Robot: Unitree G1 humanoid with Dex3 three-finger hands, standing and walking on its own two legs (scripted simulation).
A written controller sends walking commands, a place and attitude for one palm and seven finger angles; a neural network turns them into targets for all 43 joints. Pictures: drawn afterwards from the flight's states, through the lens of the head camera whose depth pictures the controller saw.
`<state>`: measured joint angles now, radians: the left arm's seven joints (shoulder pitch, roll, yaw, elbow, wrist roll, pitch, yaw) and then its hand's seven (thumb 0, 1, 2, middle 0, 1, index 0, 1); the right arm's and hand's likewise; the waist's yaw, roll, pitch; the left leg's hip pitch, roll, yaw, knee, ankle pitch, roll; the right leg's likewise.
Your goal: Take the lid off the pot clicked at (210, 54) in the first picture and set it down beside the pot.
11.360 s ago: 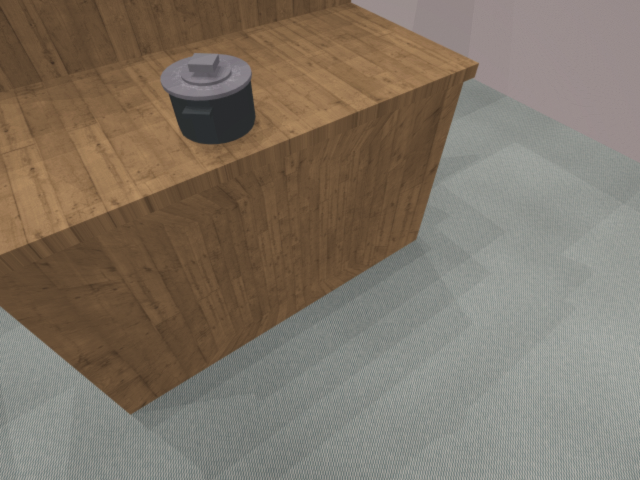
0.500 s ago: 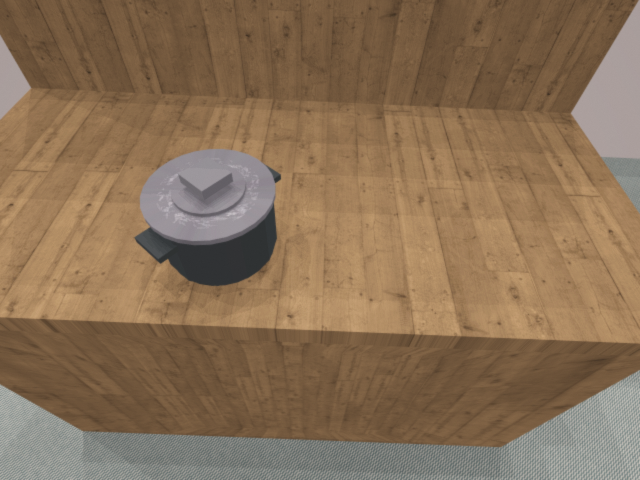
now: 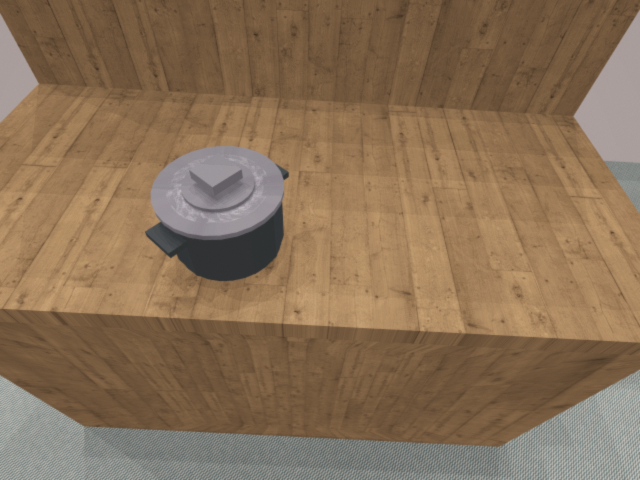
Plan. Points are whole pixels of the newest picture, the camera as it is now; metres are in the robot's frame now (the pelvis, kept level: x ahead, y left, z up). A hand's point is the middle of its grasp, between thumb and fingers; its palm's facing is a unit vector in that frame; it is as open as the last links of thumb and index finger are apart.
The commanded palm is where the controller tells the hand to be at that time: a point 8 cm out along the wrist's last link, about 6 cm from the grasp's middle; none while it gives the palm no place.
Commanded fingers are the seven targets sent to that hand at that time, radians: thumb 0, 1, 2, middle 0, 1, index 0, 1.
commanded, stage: look again from close up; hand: left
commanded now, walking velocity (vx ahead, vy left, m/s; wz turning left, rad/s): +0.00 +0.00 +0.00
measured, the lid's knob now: (216, 173) +0.45 +0.17 +0.13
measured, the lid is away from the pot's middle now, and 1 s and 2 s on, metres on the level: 0.00 0.00 0.00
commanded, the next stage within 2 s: lift the closed hand beside the body in 0.50 s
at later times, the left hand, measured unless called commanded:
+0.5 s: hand out of the picture -0.03 +0.17 -0.18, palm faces +0.02 -0.99 -0.16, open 7.4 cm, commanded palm none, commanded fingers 0.00 0.90 0.90 -0.20 -0.30 -0.20 -0.30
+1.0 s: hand out of the picture +0.10 +0.19 -0.03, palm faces +0.21 -0.95 -0.24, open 4.5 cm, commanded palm +0.06 +0.25 +0.01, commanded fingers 0.00 0.90 0.90 -1.12 -1.31 -1.12 -1.31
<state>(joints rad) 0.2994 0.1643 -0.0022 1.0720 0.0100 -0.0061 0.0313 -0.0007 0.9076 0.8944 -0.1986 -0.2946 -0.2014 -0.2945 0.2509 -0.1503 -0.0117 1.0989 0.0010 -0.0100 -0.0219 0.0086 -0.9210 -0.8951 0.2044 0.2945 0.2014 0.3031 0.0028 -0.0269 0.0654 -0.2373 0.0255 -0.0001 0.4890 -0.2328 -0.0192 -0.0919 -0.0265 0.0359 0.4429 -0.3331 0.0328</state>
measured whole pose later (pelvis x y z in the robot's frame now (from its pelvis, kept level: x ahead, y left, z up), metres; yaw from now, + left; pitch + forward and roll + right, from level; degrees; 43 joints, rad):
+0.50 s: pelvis -0.01 +0.01 +0.00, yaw +0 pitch -1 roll +0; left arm 0.32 0.16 -0.01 1.08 0.01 -0.01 0.03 0.00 0.91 0.89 -0.20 -0.29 -0.20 -0.29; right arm 0.26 -0.14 -0.01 1.11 0.00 -0.01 -0.02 0.01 -0.92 -0.90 0.20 0.29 0.20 0.30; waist 0.01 -0.03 0.07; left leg -0.25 0.02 0.01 0.49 -0.22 -0.01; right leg -0.11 -0.03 0.04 0.44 -0.32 0.04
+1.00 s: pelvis -0.03 +0.00 +0.00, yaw +2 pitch -2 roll -1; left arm 0.58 0.19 0.04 0.01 -0.01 -0.04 0.06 0.01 0.91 0.89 -0.71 -0.85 -0.71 -0.85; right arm 0.12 -0.21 -0.02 0.53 0.02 -0.17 -0.06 0.01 -0.91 -0.90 0.20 0.29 0.20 0.31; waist 0.03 0.02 -0.02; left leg -0.29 0.03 -0.03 0.52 -0.20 -0.02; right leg -0.14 -0.02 0.00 0.49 -0.32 0.03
